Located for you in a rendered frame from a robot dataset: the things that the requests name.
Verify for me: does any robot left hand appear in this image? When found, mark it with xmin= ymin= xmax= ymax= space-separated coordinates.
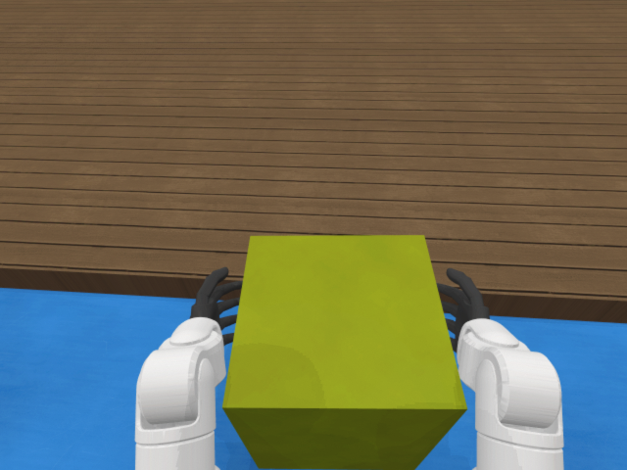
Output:
xmin=189 ymin=267 xmax=243 ymax=346

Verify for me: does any robot right hand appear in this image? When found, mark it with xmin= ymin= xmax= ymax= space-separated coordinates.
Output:
xmin=436 ymin=268 xmax=490 ymax=352

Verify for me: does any robot left forearm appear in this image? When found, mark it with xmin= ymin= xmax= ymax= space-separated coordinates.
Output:
xmin=135 ymin=317 xmax=226 ymax=470

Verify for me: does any robot right forearm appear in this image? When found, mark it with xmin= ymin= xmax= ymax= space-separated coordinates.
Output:
xmin=457 ymin=318 xmax=564 ymax=470

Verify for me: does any carton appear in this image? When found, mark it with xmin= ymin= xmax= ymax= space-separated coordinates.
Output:
xmin=222 ymin=235 xmax=467 ymax=470

